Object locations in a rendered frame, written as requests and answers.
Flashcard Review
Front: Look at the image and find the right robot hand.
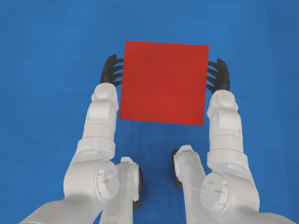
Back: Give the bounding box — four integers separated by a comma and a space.
206, 58, 230, 94

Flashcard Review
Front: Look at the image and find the left robot forearm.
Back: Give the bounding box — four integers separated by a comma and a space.
64, 82, 119, 178

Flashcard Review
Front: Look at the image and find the carton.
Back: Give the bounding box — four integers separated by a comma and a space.
119, 41, 209, 126

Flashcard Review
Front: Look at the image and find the robot right shin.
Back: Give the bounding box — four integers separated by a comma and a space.
178, 145, 200, 182

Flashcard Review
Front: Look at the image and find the robot left upper arm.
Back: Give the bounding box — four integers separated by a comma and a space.
18, 159, 120, 224

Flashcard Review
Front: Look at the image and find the right robot forearm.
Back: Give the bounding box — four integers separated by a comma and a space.
206, 90, 256, 188

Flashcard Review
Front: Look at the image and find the left robot hand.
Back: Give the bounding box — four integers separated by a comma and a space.
100, 54, 124, 87

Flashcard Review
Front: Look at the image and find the robot right upper arm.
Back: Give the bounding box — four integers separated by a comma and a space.
200, 171, 297, 224

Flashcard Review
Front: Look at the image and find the left robot thigh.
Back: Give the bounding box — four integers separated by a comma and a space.
99, 161, 139, 224

